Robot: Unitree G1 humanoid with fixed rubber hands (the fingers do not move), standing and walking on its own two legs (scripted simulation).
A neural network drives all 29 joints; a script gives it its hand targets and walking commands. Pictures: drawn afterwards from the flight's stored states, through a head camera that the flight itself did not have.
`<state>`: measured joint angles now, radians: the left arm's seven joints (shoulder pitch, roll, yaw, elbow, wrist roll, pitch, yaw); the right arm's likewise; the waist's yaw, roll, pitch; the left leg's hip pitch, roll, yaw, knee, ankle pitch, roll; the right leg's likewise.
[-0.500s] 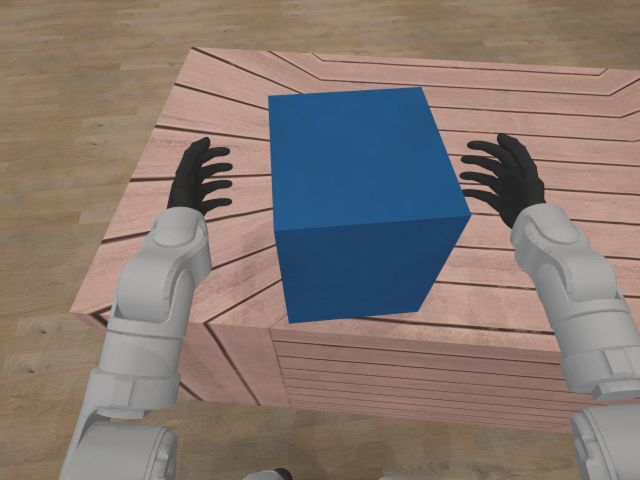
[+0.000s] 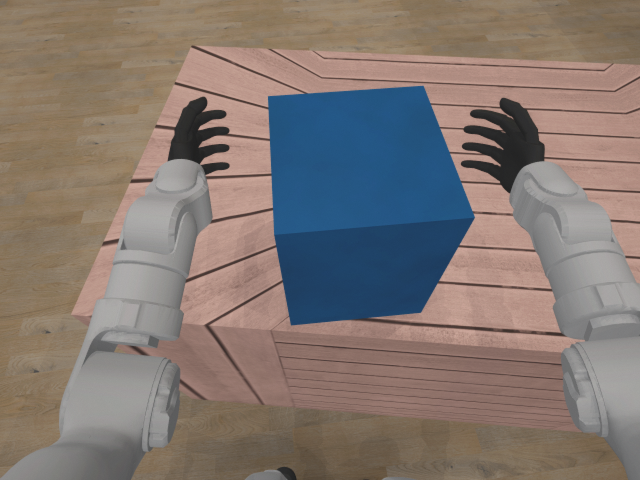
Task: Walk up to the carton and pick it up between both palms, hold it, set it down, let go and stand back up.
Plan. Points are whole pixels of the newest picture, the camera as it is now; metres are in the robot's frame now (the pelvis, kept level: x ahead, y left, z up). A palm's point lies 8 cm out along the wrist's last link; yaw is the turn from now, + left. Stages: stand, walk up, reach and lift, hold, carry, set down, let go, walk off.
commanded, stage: reach and lift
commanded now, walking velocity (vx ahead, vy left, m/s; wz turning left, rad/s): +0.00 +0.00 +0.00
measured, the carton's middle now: (351, 215) +0.44 -0.02 +0.02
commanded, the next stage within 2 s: none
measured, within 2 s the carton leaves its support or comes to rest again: neither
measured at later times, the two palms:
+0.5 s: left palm (217, 221) +0.42 +0.16 +0.04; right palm (465, 209) +0.44 -0.18 +0.04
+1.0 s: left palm (225, 220) +0.42 +0.15 +0.04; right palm (459, 205) +0.44 -0.17 +0.04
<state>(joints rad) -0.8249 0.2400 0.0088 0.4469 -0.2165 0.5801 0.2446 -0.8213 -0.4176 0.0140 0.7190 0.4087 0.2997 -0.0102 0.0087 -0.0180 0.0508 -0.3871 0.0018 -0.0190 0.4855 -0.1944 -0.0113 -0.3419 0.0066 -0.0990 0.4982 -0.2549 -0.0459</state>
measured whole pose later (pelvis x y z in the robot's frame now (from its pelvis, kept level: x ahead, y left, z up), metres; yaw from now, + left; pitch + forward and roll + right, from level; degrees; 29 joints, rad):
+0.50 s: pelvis +0.00 +0.00 +0.00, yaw +0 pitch +14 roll +0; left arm -0.75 0.10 0.05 0.84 -0.11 0.01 0.22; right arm -0.82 -0.25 0.01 1.05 0.29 -0.10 0.00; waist 0.01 0.00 -0.03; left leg -0.55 0.00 -0.02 0.49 -0.17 -0.01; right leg -0.50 0.01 -0.10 0.49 -0.23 -0.04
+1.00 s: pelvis +0.00 +0.00 +0.00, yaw +0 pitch +17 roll +0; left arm -0.74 0.05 0.06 0.87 -0.10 -0.11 0.22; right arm -0.82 -0.24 0.00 1.05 0.25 -0.15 -0.01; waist 0.03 0.01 -0.09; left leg -0.62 0.00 -0.02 0.49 -0.17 -0.01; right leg -0.57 0.01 -0.10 0.49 -0.22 -0.04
